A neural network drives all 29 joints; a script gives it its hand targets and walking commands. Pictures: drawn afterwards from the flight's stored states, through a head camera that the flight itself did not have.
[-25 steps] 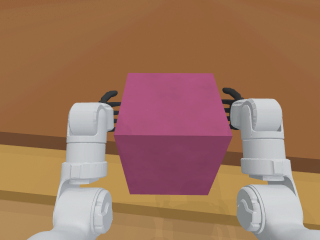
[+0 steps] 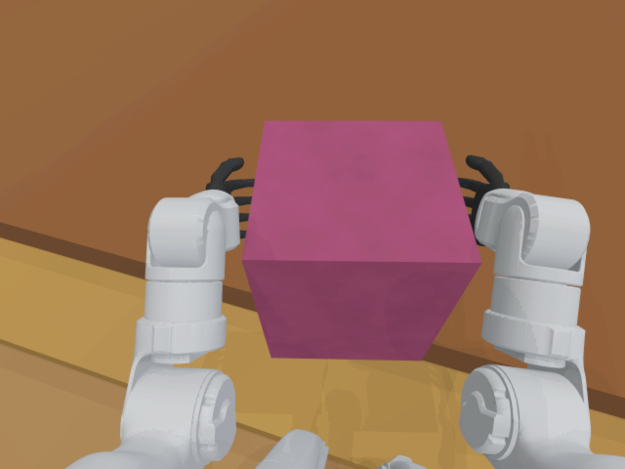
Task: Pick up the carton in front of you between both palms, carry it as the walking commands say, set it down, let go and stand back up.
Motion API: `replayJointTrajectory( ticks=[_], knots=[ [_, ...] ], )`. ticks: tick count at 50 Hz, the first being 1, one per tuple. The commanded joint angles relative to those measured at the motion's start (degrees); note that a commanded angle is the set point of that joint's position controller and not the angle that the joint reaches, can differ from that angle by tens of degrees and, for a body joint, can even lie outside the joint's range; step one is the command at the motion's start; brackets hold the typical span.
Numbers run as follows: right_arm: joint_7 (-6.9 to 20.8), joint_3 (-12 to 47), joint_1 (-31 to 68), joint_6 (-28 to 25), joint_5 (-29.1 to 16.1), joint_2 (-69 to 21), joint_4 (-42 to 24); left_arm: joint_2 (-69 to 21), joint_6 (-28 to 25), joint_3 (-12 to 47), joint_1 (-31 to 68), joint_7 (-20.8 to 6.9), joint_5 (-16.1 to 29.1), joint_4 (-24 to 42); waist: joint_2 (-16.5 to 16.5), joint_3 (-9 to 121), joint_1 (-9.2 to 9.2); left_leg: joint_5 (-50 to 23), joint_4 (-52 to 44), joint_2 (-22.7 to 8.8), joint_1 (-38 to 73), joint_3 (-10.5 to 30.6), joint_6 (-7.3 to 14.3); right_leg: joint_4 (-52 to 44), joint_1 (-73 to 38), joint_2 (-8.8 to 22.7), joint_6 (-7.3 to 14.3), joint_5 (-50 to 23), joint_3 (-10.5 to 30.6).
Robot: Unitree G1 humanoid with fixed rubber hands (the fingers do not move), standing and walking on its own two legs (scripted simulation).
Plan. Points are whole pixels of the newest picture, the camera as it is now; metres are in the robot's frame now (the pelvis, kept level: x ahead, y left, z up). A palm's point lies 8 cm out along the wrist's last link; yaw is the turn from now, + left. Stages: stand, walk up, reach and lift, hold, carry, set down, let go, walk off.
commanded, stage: carry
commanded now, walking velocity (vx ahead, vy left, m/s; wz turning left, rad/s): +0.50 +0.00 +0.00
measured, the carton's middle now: (348, 249) +0.38 +0.04 +0.05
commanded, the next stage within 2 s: none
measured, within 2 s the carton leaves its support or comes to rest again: neither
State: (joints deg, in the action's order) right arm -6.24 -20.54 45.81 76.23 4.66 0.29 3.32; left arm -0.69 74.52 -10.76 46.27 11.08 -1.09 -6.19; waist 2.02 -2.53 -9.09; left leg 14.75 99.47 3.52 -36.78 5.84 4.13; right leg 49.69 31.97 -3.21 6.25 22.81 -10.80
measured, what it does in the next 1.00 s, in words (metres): climbs: left foot 0.13 m higher, then right foot 0.13 m higher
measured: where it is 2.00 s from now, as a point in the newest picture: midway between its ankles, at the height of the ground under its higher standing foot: (392, 126)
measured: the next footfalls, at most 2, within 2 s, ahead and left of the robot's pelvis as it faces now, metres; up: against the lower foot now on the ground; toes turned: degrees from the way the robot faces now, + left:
left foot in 0.28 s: +0.40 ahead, +0.13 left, +0.13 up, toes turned +5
right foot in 0.74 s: +0.72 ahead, -0.14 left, +0.26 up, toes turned -7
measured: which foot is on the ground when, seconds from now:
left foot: up 0.00-0.26, down 0.28-0.76, up 0.78-1.00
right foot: down 0.00-0.34, up 0.36-0.72, down 0.74-1.00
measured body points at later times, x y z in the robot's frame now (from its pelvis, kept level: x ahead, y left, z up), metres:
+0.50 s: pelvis +0.33 +0.04 +0.15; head +0.38 +0.01 +0.60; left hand +0.76 +0.11 +0.31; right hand +0.69 -0.18 +0.29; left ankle +0.36 +0.12 -0.56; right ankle +0.28 -0.06 -0.37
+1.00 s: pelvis +0.65 -0.06 +0.29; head +0.71 -0.05 +0.73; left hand +1.03 +0.14 +0.43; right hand +1.07 -0.16 +0.43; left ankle +0.70 +0.05 -0.32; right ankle +0.68 -0.14 -0.43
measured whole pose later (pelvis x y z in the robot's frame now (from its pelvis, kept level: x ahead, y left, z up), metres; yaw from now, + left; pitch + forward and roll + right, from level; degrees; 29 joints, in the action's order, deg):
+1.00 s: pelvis +0.65 -0.06 +0.29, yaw +0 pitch +3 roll -1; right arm -5.5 -20.5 51.1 78.3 7.3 0.3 5.0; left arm 0.7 75.7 -13.1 49.7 10.0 -0.2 -6.8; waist 0.3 -3.1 -8.6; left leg 19.0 80.1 -1.0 -47.7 -1.4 5.0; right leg 38.0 24.5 -0.3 4.8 17.1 -8.8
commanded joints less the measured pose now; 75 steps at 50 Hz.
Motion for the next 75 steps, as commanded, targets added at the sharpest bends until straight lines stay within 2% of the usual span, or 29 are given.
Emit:
replayJointTrajectory(
  ticks=[1,7,11,13,15,16,17,18,19,21,23,26,29,32,36,37,38,39,40,42,45,50,57,60,61,62,63,66,75],
  knots=[
    [8.93,33.33,44.77,-2.11,-17.84,-53.36,-7.49,-67.82,-2.12,36.25,57.49,-16.47,32.45,17.34,-3.09,32.94,3.67,4.05,5.21,-3.69,-21.73,0.39,2.30,-22.07,-42.41,17.59,7.93,-15.60,34.73],
    [7.27,34.99,40.50,-0.79,-14.16,-48.29,-2.96,-60.10,0.74,33.10,51.48,-18.12,30.04,10.05,-5.47,27.26,-0.39,18.00,11.57,-7.20,-45.95,-8.20,3.12,-27.08,-55.98,19.70,10.78,-31.07,29.96],
    [6.59,34.07,44.07,1.40,-14.09,-46.89,2.29,-57.63,2.82,28.29,51.79,-19.39,28.56,3.46,-6.45,19.18,4.21,10.46,-22.81,-8.06,-20.77,-16.75,2.09,-42.55,-32.40,12.92,7.05,-33.58,14.69],
    [6.63,34.49,46.49,2.51,-16.80,-49.67,3.95,-56.62,4.23,25.22,52.83,-19.39,26.98,1.00,-15.59,26.83,8.81,-0.83,-31.69,-0.49,5.11,-23.77,5.02,-34.75,-24.54,11.83,5.67,-83.12,4.53],
    [7.53,35.91,50.43,2.87,-20.76,-54.09,3.71,-55.93,4.93,23.43,53.33,-19.05,24.82,0.04,-16.57,37.28,17.69,-4.13,-47.11,3.66,21.23,-23.91,4.33,-10.50,-30.74,11.59,1.82,-100.99,2.10],
    [7.96,36.65,49.87,3.08,-21.99,-55.65,4.60,-55.90,5.30,23.30,53.10,-18.34,23.24,0.50,-6.23,43.99,21.93,-18.38,-59.26,1.56,37.84,-16.43,6.17,12.23,-25.14,7.86,-2.82,-88.27,3.93],
    [8.83,37.43,47.60,2.48,-24.27,-59.72,4.32,-55.81,5.46,21.58,50.13,-18.00,20.26,-1.28,2.93,37.99,20.03,-35.49,-69.62,-6.72,45.35,1.23,10.41,28.53,-8.47,0.11,-4.38,-24.42,6.96],
    [9.62,37.92,47.68,1.75,-26.54,-60.21,4.73,-55.75,5.04,19.17,44.86,-17.51,18.30,-5.14,14.43,48.58,17.28,-61.37,-69.20,-23.69,56.63,33.87,25.08,62.32,7.51,-8.21,-8.35,-4.89,19.71],
    [10.57,39.02,50.91,1.35,-29.03,-64.66,3.98,-53.38,4.63,16.96,44.34,-16.95,14.98,-4.57,3.47,49.78,18.60,-50.81,-66.78,-22.32,57.35,34.71,22.44,67.25,12.24,-4.73,-5.46,-5.45,25.25],
    [11.77,40.92,62.63,-0.10,-34.02,-68.33,-4.60,-52.84,4.10,15.76,49.27,-16.36,12.62,-0.78,-2.88,37.00,16.40,-14.47,-69.27,-19.02,47.54,28.72,14.85,61.43,22.68,0.00,-1.79,-3.07,21.13],
    [12.59,42.55,68.18,-0.66,-37.85,-70.89,-8.01,-49.38,3.10,14.77,50.28,-15.28,11.38,1.15,-3.04,31.82,14.41,-1.57,-74.56,-18.47,40.69,22.10,11.05,57.27,22.60,2.98,0.41,-4.20,18.74],
    [12.57,41.32,68.02,-0.48,-38.42,-69.37,-7.38,-46.24,2.58,15.30,48.76,-13.67,9.93,1.50,-3.37,29.52,15.77,-10.81,-77.35,-20.75,42.00,16.71,12.87,55.95,28.15,4.41,0.98,1.19,11.99],
    [12.60,38.49,61.73,0.68,-35.35,-66.43,-1.46,-46.27,3.53,16.06,44.99,-13.07,8.50,-3.40,0.54,28.41,17.75,-10.93,-78.45,-23.65,53.26,17.18,13.39,64.03,47.50,7.92,1.39,11.24,15.58],
    [13.69,36.33,59.60,1.04,-33.49,-65.55,3.20,-46.64,3.98,16.51,44.68,-12.99,8.18,-6.72,0.42,22.41,14.35,-7.26,-90.28,-14.88,35.15,0.41,8.67,29.22,26.51,9.91,-0.07,4.97,5.47],
    [14.24,31.31,53.58,1.99,-28.28,-64.17,9.39,-55.09,4.24,19.85,44.53,-13.75,14.10,-10.87,15.10,31.97,5.37,-77.28,-71.52,-14.51,32.91,-14.71,3.85,8.72,-7.55,-1.27,2.51,-5.34,-6.24],
    [14.14,30.02,51.55,1.72,-26.39,-63.64,10.52,-57.97,3.80,20.95,45.33,-14.23,15.93,-9.98,14.95,37.37,-0.21,-79.04,-56.06,-12.95,31.78,-16.04,1.68,-0.93,-19.34,-2.79,3.03,-6.71,-3.68],
    [13.89,28.52,49.77,1.26,-24.07,-63.01,10.36,-59.38,3.02,21.61,45.66,-14.85,17.81,-8.98,7.02,40.93,-1.30,-53.52,-35.83,-8.12,16.59,-12.05,-2.07,-13.86,-33.16,3.36,5.41,-1.59,18.78],
    [13.71,28.29,47.14,1.04,-22.58,-63.23,9.88,-60.87,1.84,23.39,47.28,-15.36,19.60,-6.67,-19.92,46.28,0.51,0.54,-7.60,3.98,1.02,-7.19,-6.29,-25.86,-41.96,21.25,15.49,-23.78,53.97],
    [13.03,27.39,47.19,0.59,-20.63,-61.10,9.45,-64.10,1.69,24.76,48.64,-16.10,22.87,-4.21,-13.81,48.42,3.32,1.76,5.93,1.76,-1.89,5.48,-2.98,-22.66,-41.60,20.79,16.20,-32.62,52.99],
    [11.82,27.49,48.85,0.12,-18.98,-59.70,5.57,-67.68,0.26,29.01,57.75,-17.29,28.03,4.43,-5.24,38.52,3.71,3.82,5.73,-2.22,-10.63,2.06,-0.39,-18.66,-34.49,18.37,11.30,-22.09,43.57],
    [9.61,28.51,49.14,-0.49,-17.44,-56.00,0.11,-70.20,-0.48,32.62,62.89,-17.93,32.58,11.53,-4.46,33.29,5.37,5.78,-3.95,-5.40,-13.12,0.40,1.76,-20.93,-30.10,17.07,7.23,-8.37,35.74],
    [8.35,31.58,43.58,-0.33,-16.28,-53.72,-0.71,-65.79,0.58,31.78,57.24,-17.52,31.07,11.46,-4.87,33.27,4.23,-0.01,-29.53,-8.63,-13.53,-4.40,0.66,-23.90,-35.07,18.90,8.72,-23.78,26.27],
    [9.85,34.63,44.45,2.50,-19.65,-54.76,6.50,-58.68,3.20,26.90,47.80,-17.72,23.83,-1.06,-10.42,26.80,3.67,-10.63,-65.18,-3.33,2.14,-15.01,-0.73,-25.16,-34.62,13.86,2.79,-36.04,11.61],
    [11.08,33.01,44.99,2.65,-21.69,-56.71,11.57,-56.94,3.52,23.45,46.44,-17.48,21.86,-5.41,-9.55,30.70,9.26,-15.41,-76.15,-1.15,22.86,-18.48,0.22,-10.27,-31.74,11.20,-2.50,-48.37,4.51],
    [11.45,32.04,44.74,2.46,-22.29,-57.33,12.96,-56.41,3.56,22.57,46.67,-17.41,21.12,-6.83,-6.87,33.86,11.94,-13.41,-73.80,-8.65,36.36,-8.82,1.58,-0.80,-21.01,10.97,-4.88,-33.50,4.51],
    [11.43,30.34,45.64,2.15,-22.20,-55.98,13.70,-57.48,3.79,21.49,46.88,-17.50,21.05,-8.53,5.50,38.67,11.58,-19.22,-72.40,-23.45,49.42,15.88,8.82,13.19,-5.39,5.61,-7.50,-16.20,5.32],
    [11.47,30.06,46.85,1.60,-22.72,-56.95,13.68,-57.68,3.66,20.76,48.01,-17.40,20.32,-8.55,13.70,36.07,12.03,-22.36,-77.31,-25.67,54.07,27.62,13.95,22.72,9.70,-0.74,-7.50,6.70,8.12],
    [12.46,31.56,51.85,0.48,-26.61,-63.08,7.86,-61.15,2.84,19.89,47.70,-16.70,19.66,-8.53,0.61,30.84,11.30,-16.43,-78.47,-22.61,45.09,16.20,8.59,21.78,12.78,6.16,-5.27,0.04,12.43],
    [13.51,35.71,44.44,-3.91,-26.69,-69.34,2.68,-68.25,-1.66,25.88,39.24,-15.39,19.53,-3.67,6.17,28.73,10.23,-20.41,-85.65,-17.72,42.58,-3.83,4.11,-13.81,2.08,6.50,-7.46,-15.22,4.49]
  ],
)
